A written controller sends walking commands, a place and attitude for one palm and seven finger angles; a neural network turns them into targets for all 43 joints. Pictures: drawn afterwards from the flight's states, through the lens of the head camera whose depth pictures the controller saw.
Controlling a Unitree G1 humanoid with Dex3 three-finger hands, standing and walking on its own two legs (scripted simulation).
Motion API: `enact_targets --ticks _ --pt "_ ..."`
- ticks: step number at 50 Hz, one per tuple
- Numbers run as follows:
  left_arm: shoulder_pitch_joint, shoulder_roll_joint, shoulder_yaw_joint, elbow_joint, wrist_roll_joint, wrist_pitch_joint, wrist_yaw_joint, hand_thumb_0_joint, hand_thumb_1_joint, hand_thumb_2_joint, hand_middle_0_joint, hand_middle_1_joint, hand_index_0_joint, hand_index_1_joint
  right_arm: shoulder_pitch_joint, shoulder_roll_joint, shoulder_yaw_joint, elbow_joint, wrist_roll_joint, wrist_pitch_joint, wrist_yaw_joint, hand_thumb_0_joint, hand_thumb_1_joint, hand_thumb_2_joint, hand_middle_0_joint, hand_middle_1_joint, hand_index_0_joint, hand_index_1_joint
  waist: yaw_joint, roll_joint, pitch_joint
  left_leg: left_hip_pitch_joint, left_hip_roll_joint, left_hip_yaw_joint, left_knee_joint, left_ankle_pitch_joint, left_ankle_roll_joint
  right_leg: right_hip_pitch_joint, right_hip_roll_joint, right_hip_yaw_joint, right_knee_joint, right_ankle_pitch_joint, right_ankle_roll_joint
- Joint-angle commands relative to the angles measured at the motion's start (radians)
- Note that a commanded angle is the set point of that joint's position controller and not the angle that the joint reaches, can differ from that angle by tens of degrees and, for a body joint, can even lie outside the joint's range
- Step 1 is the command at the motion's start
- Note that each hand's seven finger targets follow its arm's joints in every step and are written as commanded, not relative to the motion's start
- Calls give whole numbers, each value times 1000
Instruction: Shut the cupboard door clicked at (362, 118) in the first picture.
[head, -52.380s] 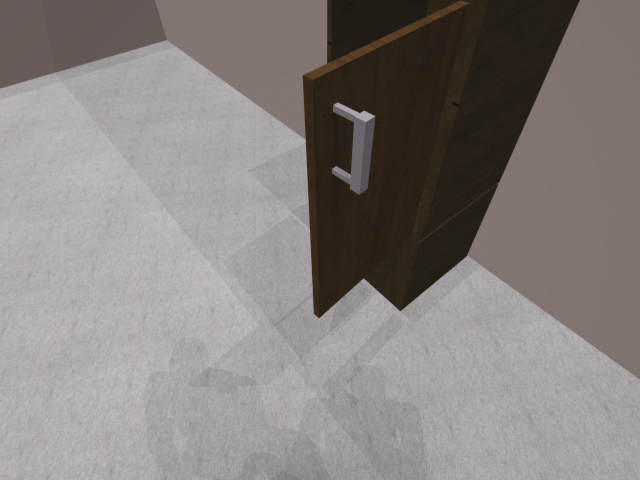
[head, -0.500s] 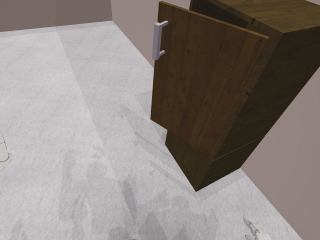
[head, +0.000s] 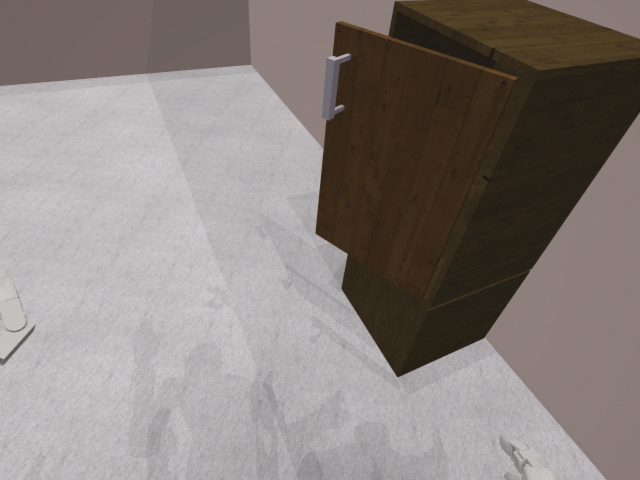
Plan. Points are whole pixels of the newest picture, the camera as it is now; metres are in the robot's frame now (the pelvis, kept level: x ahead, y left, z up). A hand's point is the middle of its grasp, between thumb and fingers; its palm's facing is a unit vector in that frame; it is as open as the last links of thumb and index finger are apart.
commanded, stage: stop stepping back and stand still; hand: left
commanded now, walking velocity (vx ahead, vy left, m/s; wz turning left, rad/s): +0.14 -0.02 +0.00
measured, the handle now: (336, 86) +0.85 +0.04 +0.14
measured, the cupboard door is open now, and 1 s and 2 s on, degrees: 25 25 25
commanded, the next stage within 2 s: let the arm hang, fingers relaxed in 0.90 s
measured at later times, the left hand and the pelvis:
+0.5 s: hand (22, 372) +0.17 +0.28 +0.15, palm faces +0.43 -0.80 -0.43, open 7.4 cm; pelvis -0.04 +0.02 +0.00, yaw +0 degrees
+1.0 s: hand (6, 359) +0.17 +0.30 +0.15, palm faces +0.45 -0.80 -0.39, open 7.4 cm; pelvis -0.03 +0.03 +0.01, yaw -1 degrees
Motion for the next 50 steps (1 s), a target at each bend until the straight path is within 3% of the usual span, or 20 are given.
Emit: enact_targets --ticks 1,2,3,4,6,11,12,15,18,20,22,24,26,28,30,37,41,46,49,50 --pt "-94 157 44 -234 1 -42 23 0 900 900 -200 -300 -200 -300 -95 -117 -42 -159 16 -85 -19 0 -900 -900 200 300 200 300 -11 166 4 88 102 -70 -382 127 55 89 -38 87 -35 -25 -24" --pt "-91 176 70 -293 2 -50 20 0 900 900 -200 -300 -200 -300 -97 -119 -39 -176 18 -93 -16 0 -900 -900 200 300 200 300 -1 154 -49 83 139 -103 -354 221 70 140 -9 51 -12 25 -3" --pt "-44 190 100 -282 -6 -52 17 0 900 900 -200 -300 -200 -300 -92 -100 -35 -173 19 -101 -14 0 -900 -900 200 300 200 300 -14 107 -76 64 133 -84 -343 260 63 181 1 20 4 81 1" --pt "-69 186 101 -340 -11 -55 9 0 900 900 -200 -300 -200 -300 -105 -85 -23 -165 9 -105 -11 0 -900 -900 200 300 200 300 -25 171 -51 10 127 -104 -396 243 54 196 4 -7 31 66 11" --pt "-159 215 126 -407 4 -71 5 0 900 900 -200 -300 -200 -300 -119 -89 -22 -145 -1 -127 -4 0 -900 -900 200 300 200 300 -19 217 8 -48 146 -114 -471 85 46 213 20 -24 53 -21 16" --pt "-110 158 106 -234 18 -71 9 0 900 900 -200 -300 -200 -300 -104 -88 -23 -115 -9 -151 20 0 -900 -900 200 300 200 300 -24 271 123 -150 163 -98 -490 -261 63 226 30 -36 17 -89 -14" --pt "-111 110 63 -199 22 -68 6 0 900 900 -200 -300 -200 -300 -103 -79 -17 -115 -8 -144 24 0 -900 -900 200 300 200 300 -29 271 157 -173 152 -101 -474 -284 64 225 29 -24 -11 -99 -21" --pt "-71 100 61 -95 14 -55 0 0 900 900 -200 -300 -200 -300 -89 -79 -18 -118 2 -123 31 0 -900 -900 200 300 200 300 -24 153 159 -173 80 -38 -373 -205 44 207 -4 75 -100 -119 -42" --pt "-52 116 64 -64 3 -51 -11 0 900 900 -200 -300 -200 -300 -88 -66 -14 -119 0 -101 43 0 -900 -900 200 300 200 300 -26 -26 141 -61 7 24 -206 -30 15 80 -115 220 -258 -210 -75" --pt "-49 134 67 -77 4 -48 -13 0 900 900 -200 -300 -200 -300 -97 -61 -18 -125 5 -86 42 0 -900 -900 200 300 200 300 -27 -110 136 -16 -7 30 -129 -3 17 18 -161 266 -316 -299 -89" --pt "-50 166 95 -126 8 -58 -8 0 900 900 -200 -300 -200 -300 -106 -59 -19 -130 6 -79 39 0 -900 -900 200 300 200 300 -26 -116 87 2 -9 25 -134 31 20 58 -188 244 -291 -248 -101" --pt "-34 180 118 -173 5 -65 -4 0 900 900 -200 -300 -200 -300 -111 -60 -21 -136 5 -82 32 0 -900 -900 200 300 200 300 -23 -92 30 51 -10 23 -209 75 26 107 -152 189 -237 -157 -81" --pt "-51 216 151 -247 5 -78 -1 0 900 900 -200 -300 -200 -300 -123 -69 -25 -141 6 -90 20 0 -900 -900 200 300 200 300 -17 35 -3 78 9 4 -283 118 30 140 -101 133 -173 -93 -53" --pt "-45 183 128 -313 8 -90 0 0 900 900 -200 -300 -200 -300 -126 -77 -23 -151 5 -106 13 0 -900 -900 200 300 200 300 -12 207 -14 40 66 -60 -382 211 43 230 -20 39 -50 58 -19" --pt "-52 169 116 -321 9 -92 2 0 900 900 -200 -300 -200 -300 -123 -78 -25 -153 6 -121 10 0 -900 -900 200 300 200 300 -8 251 -10 1 95 -73 -386 289 44 281 0 4 -6 151 -4" --pt "-17 94 65 -168 2 -86 -13 0 900 900 -200 -300 -200 -300 -95 -84 -32 -141 14 -124 25 0 -900 -900 200 300 200 300 -15 139 49 -30 71 -21 -368 243 10 284 -15 22 -47 204 -13" --pt "-31 115 82 -127 2 -79 -18 0 900 900 -200 -300 -200 -300 -99 -83 -30 -146 15 -107 29 0 -900 -900 200 300 200 300 -12 100 79 -66 66 -17 -391 138 16 279 -15 31 -81 157 -12" --pt "-82 153 101 -196 7 -82 -20 0 900 900 -200 -300 -200 -300 -116 -76 -21 -159 9 -104 28 0 -900 -900 200 300 200 300 -10 121 64 -60 54 -7 -393 101 21 289 -17 41 -96 139 -13" --pt "-72 132 83 -216 2 -84 -18 0 900 900 -200 -300 -200 -300 -113 -67 -19 -164 8 -104 28 0 -900 -900 200 300 200 300 -12 114 33 -31 38 8 -363 133 19 299 -26 59 -106 177 -20" --pt "-61 -26 -341 591 64 76 -164 0 900 900 -200 -300 -200 -300 -193 -249 -77 70 2 -158 115 0 -900 -900 200 300 200 300 -41 95 139 -14 37 -4 -173 361 15 96 -99 31 -1 311 -39"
